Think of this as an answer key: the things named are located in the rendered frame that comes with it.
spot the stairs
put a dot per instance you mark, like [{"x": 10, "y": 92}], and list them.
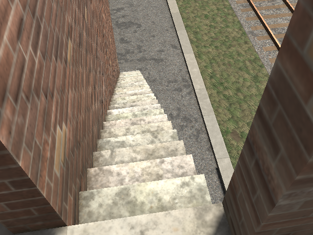
[{"x": 140, "y": 166}]

